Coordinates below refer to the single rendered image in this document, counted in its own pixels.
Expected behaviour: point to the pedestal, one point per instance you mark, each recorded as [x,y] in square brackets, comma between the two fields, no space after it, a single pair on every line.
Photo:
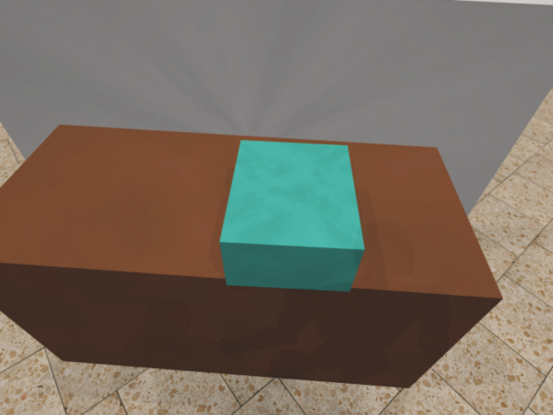
[110,254]

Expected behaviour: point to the carton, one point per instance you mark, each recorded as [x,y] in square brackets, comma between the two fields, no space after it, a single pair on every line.
[292,218]

